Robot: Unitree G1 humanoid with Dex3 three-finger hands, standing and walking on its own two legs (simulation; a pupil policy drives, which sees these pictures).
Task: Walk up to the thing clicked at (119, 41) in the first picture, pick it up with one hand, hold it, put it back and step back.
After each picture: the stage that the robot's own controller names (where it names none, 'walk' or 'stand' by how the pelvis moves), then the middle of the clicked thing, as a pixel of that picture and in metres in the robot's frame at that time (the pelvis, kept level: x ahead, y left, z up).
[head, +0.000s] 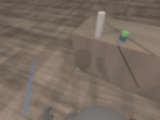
stand; (123, 37) +0.80 -0.29 +0.05
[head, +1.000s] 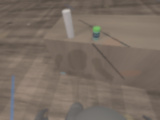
walk; (96, 33) +0.74 +0.02 +0.07
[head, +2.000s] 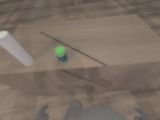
stand; (62, 55) +0.40 +0.24 +0.08
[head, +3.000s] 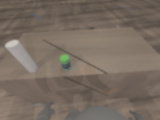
stand; (65, 63) +0.39 +0.21 +0.05
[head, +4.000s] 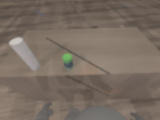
stand; (68, 62) +0.40 +0.19 +0.05
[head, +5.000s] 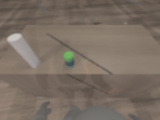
stand; (69, 60) +0.39 +0.18 +0.05
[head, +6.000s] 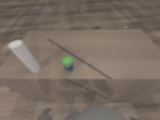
stand; (68, 65) +0.37 +0.18 +0.05
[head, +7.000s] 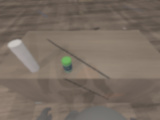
stand; (67, 65) +0.37 +0.19 +0.04
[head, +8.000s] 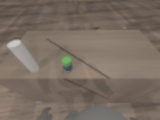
stand; (67, 65) +0.37 +0.19 +0.04
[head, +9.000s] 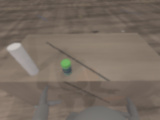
rise first; (66, 67) +0.35 +0.20 +0.05
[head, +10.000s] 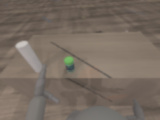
go down; (69, 64) +0.38 +0.20 +0.05
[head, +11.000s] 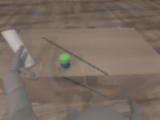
go down; (65, 62) +0.39 +0.19 +0.06
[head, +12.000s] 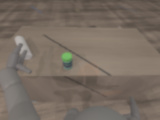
go down; (67, 61) +0.39 +0.18 +0.07
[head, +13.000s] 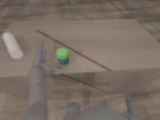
close in; (63, 58) +0.38 +0.19 +0.10
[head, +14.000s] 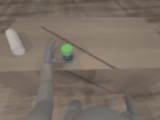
close; (67, 54) +0.40 +0.17 +0.11
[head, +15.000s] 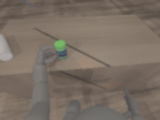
lift; (61, 50) +0.43 +0.20 +0.12
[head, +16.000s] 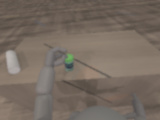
lift; (68, 63) +0.39 +0.17 +0.10
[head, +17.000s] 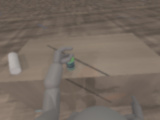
close; (70, 63) +0.42 +0.18 +0.07
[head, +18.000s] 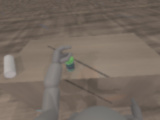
close; (70, 64) +0.41 +0.19 +0.07
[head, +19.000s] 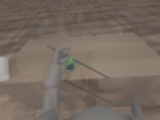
close; (69, 64) +0.40 +0.19 +0.06
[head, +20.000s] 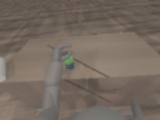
stand; (69, 63) +0.41 +0.19 +0.06
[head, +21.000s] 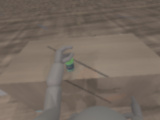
stand; (69, 64) +0.41 +0.19 +0.06
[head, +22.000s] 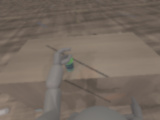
stand; (69, 64) +0.41 +0.19 +0.06
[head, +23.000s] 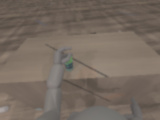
stand; (68, 63) +0.40 +0.19 +0.06
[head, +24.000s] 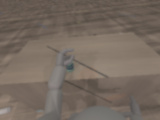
stand; (69, 64) +0.40 +0.19 +0.06
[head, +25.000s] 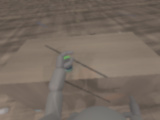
stand; (67, 64) +0.40 +0.19 +0.06
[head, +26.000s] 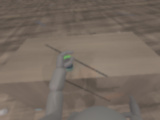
stand; (68, 63) +0.41 +0.19 +0.06
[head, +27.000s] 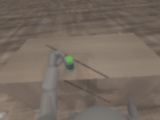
crouch; (69, 64) +0.40 +0.19 +0.06
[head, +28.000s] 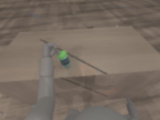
lower; (64, 59) +0.41 +0.20 +0.07
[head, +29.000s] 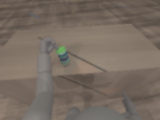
lower; (63, 55) +0.43 +0.20 +0.10
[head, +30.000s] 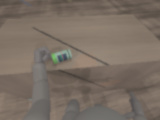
lower; (62, 56) +0.41 +0.19 +0.09
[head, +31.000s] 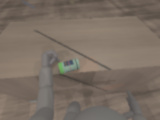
lower; (69, 65) +0.34 +0.14 +0.09
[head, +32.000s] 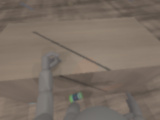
lower; (76, 97) +0.26 +0.11 -0.35
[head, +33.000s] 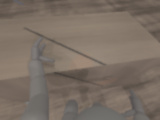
withdraw; (86, 114) +0.10 -0.04 -0.67
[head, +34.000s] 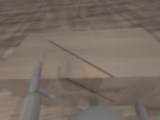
sink last; out of the picture -0.03 +0.01 -0.70
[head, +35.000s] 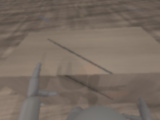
stand; out of the picture -0.11 +0.09 -0.70
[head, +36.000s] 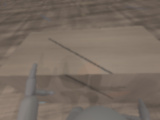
stand; out of the picture -0.21 +0.16 -0.70
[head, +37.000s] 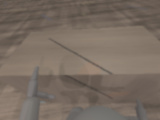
stand; out of the picture -0.30 +0.23 -0.71
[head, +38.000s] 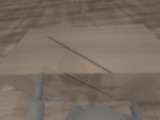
stand; out of the picture -0.39 +0.30 -0.71
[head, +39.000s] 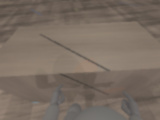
stand; out of the picture -0.48 +0.34 -0.68
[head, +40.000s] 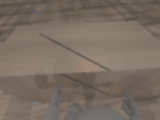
stand; out of the picture -0.56 +0.39 -0.68
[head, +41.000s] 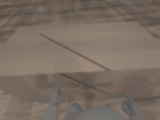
stand; out of the picture -0.63 +0.45 -0.68
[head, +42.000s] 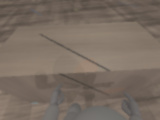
stand; out of the picture -0.70 +0.49 -0.68
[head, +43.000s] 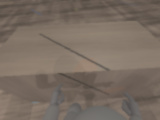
stand; out of the picture -0.76 +0.54 -0.68
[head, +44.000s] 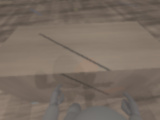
stand; out of the picture -0.82 +0.57 -0.68
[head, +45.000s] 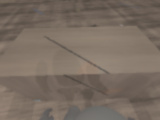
walk; out of the picture -0.86 +0.62 -0.73
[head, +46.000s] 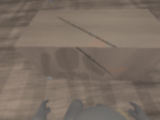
walk; out of the picture -0.63 +0.69 -0.72
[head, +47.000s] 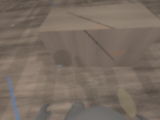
walk; out of the picture -0.36 +0.69 -0.73
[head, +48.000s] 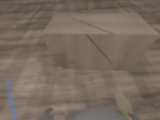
stand; out of the picture -0.34 +0.72 -0.75
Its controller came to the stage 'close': yes
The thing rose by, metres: 0.01
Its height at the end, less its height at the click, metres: -0.79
